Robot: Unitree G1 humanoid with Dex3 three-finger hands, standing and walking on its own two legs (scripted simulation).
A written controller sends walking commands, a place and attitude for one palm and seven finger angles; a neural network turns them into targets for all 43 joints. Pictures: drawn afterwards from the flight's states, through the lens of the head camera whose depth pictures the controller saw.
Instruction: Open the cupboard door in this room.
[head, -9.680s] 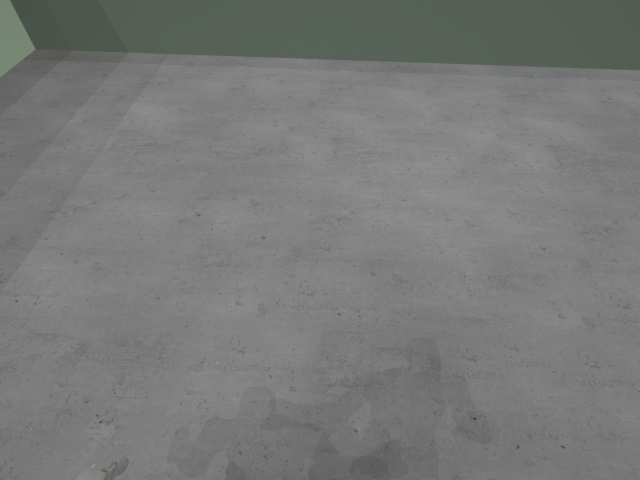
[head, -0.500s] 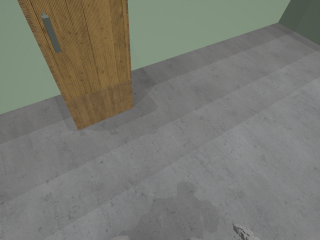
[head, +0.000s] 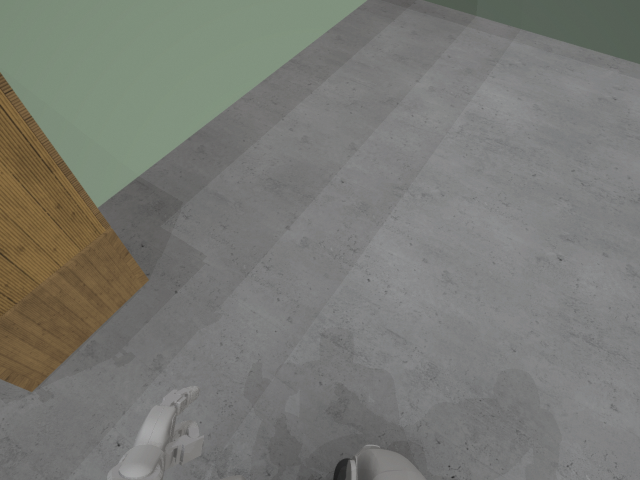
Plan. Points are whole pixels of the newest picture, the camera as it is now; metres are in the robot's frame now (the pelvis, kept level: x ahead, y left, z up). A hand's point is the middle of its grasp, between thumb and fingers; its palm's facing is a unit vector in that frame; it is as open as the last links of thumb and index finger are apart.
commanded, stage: walk to a spot facing it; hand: left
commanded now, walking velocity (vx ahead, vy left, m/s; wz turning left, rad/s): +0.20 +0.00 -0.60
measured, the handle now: out of the picture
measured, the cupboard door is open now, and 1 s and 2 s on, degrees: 0 0 0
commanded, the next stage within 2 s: turn to face it in 0.02 s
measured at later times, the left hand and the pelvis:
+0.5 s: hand (137, 473) +0.15 +0.25 -0.16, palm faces +0.06 -0.98 -0.19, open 7.3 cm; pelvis +0.12 +0.06 +0.02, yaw +0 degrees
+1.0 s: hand (147, 463) +0.16 +0.23 -0.12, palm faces +0.27 -0.91 -0.30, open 7.4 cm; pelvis +0.11 +0.00 +0.02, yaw +17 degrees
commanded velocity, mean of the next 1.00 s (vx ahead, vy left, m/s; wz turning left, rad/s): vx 0.01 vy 0.00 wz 0.49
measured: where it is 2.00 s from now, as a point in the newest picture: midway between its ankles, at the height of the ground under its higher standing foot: outside the picture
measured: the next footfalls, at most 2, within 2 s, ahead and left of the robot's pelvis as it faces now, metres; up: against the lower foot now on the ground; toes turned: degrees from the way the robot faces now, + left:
left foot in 0.36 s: +0.21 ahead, +0.15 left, +0.00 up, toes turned +2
right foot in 0.86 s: +0.17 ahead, -0.10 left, +0.00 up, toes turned +12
